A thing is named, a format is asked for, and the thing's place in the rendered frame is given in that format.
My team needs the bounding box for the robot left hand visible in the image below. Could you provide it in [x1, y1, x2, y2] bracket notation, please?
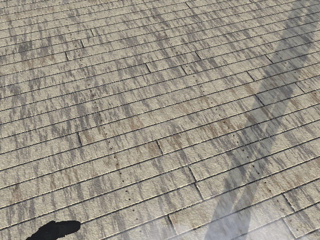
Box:
[26, 220, 81, 240]

